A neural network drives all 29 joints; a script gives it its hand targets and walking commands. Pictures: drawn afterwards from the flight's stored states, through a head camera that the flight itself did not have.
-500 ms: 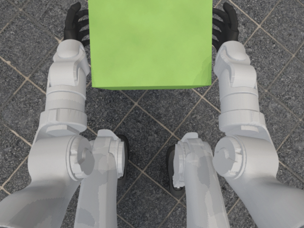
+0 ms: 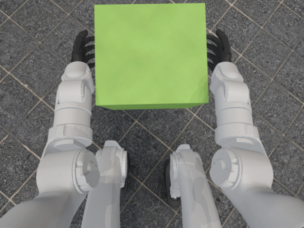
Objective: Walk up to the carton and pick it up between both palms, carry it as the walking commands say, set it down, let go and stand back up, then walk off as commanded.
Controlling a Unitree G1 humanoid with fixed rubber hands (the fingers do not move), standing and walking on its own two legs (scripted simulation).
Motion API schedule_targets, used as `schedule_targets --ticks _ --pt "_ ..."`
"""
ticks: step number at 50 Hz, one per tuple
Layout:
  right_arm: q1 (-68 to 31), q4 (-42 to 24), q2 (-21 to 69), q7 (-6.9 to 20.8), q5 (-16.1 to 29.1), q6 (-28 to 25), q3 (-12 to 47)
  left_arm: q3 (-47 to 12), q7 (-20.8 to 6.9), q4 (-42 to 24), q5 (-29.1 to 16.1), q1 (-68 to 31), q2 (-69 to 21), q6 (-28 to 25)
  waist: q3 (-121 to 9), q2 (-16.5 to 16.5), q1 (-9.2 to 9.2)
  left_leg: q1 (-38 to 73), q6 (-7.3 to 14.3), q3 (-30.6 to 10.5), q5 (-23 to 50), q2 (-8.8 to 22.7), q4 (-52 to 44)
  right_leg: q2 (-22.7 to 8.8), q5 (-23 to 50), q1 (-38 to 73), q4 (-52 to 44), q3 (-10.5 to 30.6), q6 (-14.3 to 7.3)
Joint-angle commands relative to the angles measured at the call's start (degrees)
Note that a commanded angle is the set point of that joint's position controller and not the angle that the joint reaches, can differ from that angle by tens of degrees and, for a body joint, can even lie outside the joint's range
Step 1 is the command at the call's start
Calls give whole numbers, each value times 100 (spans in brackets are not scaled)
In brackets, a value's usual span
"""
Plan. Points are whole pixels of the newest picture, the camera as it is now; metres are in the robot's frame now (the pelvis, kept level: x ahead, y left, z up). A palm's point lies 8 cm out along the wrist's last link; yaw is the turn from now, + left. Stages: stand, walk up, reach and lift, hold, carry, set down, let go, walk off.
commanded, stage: reach and lift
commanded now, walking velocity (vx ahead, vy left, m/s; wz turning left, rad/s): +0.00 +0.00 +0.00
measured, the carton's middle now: (150, 66) +0.52 +0.02 -0.14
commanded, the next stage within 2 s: none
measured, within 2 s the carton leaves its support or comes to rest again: neither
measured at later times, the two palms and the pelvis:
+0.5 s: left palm (68, 58) +0.47 +0.19 +0.01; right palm (236, 58) +0.48 -0.15 +0.02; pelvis +0.02 +0.00 +0.06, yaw +0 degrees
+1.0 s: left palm (49, 49) +0.45 +0.18 +0.09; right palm (263, 49) +0.46 -0.15 +0.10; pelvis +0.03 +0.00 +0.13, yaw +1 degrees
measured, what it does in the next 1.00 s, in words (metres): rises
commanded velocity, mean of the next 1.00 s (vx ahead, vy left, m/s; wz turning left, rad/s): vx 0.00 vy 0.00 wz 0.00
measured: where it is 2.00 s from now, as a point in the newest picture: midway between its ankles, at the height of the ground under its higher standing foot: (147, 186)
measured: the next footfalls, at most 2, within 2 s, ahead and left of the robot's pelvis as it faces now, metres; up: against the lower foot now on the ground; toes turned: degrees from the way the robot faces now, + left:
none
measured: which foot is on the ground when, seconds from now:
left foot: down 0.00-1.00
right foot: down 0.00-1.00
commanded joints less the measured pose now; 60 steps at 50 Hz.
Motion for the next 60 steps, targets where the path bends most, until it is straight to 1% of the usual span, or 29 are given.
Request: schedule_targets --ticks 1,12,28,43,60 --pt "-3434 280 5534 1928 921 43 2909 -2842 -1879 -189 -1035 -3650 -5642 -219 -5637 246 76 4600 -82 223 1032 -704 -757 621 920 2007 -1320 -290 -1" --pt "-3028 202 5730 1955 881 40 2999 -2907 -1962 -238 -997 -3213 -5814 -200 -5601 217 81 5018 -76 202 1174 -727 -1192 641 1098 2558 -1793 -239 15" --pt "-2292 116 5926 2013 775 -10 3114 -3072 -2010 -341 -928 -2450 -6058 -231 -5295 244 68 5776 -96 95 1435 -720 -1960 645 1375 3252 -2530 -153 0" --pt "-1756 98 6134 2145 589 33 3098 -3082 -2117 -406 -744 -1902 -6297 -177 -4801 220 62 6515 -61 26 1413 -673 -2796 604 1445 4029 -3328 -62 -40" --pt "-1048 -115 6295 2296 392 65 3178 -3137 -2300 -556 -538 -1183 -6425 -148 -4228 208 44 7453 -9 -59 1658 -606 -3828 520 1832 5207 -4337 73 -88"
